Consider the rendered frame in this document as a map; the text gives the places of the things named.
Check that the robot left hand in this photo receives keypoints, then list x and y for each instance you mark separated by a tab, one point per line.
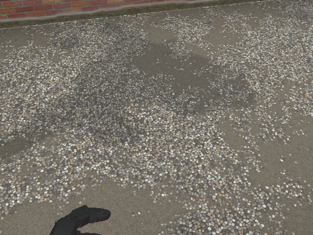
78	218

